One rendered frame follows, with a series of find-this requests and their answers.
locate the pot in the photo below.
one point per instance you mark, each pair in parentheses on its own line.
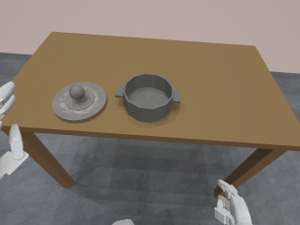
(148,97)

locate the lid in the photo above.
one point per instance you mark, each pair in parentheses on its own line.
(77,110)

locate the left robot hand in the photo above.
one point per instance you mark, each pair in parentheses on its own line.
(10,161)

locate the knob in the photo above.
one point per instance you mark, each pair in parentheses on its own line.
(76,91)

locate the right robot hand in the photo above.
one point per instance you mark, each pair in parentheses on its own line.
(231,211)

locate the table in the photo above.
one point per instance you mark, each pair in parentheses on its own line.
(228,97)

